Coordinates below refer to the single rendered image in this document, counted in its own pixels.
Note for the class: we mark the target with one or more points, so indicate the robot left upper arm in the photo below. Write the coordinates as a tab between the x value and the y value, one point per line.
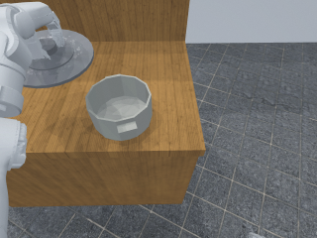
13	144

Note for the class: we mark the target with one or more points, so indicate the left robot hand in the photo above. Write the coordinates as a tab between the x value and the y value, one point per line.
42	15

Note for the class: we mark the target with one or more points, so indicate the left robot forearm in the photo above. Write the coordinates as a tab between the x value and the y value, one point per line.
16	28

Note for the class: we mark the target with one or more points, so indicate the knob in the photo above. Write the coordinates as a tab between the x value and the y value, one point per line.
49	45

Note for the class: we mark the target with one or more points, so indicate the lid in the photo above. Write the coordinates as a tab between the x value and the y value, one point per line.
68	63

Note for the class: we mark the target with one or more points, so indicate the table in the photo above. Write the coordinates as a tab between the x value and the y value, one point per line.
68	162

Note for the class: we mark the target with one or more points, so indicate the pot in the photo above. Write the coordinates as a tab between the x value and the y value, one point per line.
120	106

